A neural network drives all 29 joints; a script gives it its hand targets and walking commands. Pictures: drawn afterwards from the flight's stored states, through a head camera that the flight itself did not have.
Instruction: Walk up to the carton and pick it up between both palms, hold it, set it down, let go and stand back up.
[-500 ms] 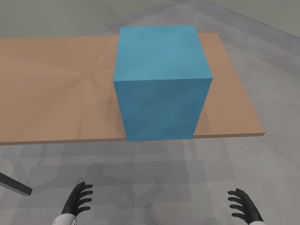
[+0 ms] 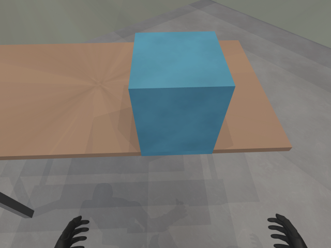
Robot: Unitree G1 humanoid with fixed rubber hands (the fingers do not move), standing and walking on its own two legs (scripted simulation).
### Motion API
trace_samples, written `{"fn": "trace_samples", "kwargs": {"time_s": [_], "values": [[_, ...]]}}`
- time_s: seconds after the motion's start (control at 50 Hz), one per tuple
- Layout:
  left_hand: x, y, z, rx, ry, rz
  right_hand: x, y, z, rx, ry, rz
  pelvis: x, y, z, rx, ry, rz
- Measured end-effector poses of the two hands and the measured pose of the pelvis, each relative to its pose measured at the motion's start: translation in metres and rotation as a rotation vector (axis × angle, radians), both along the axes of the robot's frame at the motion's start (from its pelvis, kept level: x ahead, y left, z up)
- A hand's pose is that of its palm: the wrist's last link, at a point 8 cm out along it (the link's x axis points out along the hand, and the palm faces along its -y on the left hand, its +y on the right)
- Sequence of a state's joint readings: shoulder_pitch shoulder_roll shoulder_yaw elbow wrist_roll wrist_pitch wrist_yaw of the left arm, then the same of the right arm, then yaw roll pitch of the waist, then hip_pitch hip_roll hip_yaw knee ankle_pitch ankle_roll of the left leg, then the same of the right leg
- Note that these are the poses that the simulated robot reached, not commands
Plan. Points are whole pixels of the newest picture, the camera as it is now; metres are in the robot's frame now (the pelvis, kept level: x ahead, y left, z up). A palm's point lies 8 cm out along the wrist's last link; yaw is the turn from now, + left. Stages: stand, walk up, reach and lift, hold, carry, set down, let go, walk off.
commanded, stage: stand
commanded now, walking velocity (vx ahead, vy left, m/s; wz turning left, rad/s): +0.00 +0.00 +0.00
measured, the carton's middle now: (176, 97) +0.45 +0.03 +0.10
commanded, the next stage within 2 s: none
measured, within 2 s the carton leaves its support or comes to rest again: neither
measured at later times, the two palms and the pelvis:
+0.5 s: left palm out of the picture +0.09 +0.28 -0.10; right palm out of the picture +0.14 -0.28 -0.09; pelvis +0.00 +0.00 +0.00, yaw +0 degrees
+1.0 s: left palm out of the picture +0.09 +0.28 -0.10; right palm out of the picture +0.13 -0.28 -0.09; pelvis +0.00 +0.00 +0.00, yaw +0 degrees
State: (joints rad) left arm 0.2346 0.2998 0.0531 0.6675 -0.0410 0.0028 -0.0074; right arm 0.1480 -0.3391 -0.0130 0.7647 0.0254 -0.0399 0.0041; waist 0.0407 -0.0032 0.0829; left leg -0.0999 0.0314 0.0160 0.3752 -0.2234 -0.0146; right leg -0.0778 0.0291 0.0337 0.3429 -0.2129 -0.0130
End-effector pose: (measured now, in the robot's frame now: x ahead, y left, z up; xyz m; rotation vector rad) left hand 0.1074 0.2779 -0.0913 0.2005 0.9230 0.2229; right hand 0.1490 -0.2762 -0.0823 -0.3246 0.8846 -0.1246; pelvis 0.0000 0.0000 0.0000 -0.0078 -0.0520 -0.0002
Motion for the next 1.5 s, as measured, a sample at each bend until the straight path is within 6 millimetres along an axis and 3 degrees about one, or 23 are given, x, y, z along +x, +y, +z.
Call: {"fn": "trace_samples", "kwargs": {"time_s": [1.5], "values": [[-0.035, 0.006, -0.010, 0.010, 0.093, 0.041, -0.029, -0.006, -0.015, 0.007, 0.078, -0.037, -0.008, 0.000, 0.000, 0.000, -0.011, 0.000]]}}
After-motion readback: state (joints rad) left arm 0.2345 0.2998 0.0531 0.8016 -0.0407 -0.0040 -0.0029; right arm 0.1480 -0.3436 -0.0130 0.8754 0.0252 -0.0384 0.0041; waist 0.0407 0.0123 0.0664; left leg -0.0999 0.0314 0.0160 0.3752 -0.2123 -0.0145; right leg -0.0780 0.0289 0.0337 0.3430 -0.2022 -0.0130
